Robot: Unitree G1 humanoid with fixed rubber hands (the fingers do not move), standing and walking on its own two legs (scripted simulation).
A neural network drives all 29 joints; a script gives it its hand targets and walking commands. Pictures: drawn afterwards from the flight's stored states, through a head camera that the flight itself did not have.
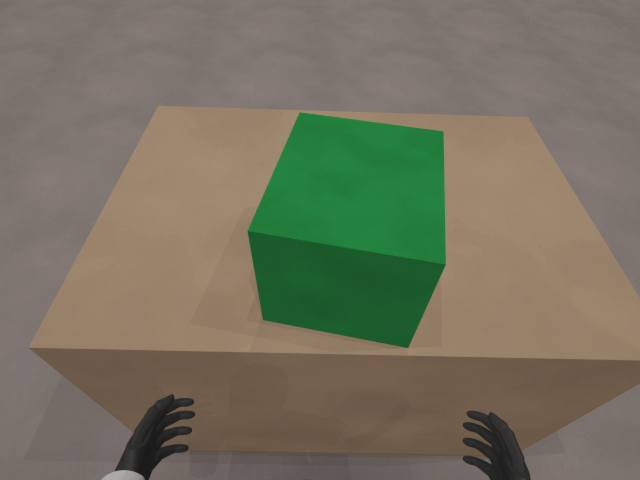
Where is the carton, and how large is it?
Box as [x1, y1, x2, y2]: [248, 112, 445, 347]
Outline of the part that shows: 300,112 248,229 248,236 263,319 407,347 445,264 443,131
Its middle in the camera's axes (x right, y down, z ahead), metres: +0.05 -0.03 +0.64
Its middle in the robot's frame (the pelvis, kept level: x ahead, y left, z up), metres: +0.50 +0.00 +0.01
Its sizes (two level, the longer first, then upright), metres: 0.282 0.243 0.222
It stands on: a pedestal, 0.68 m high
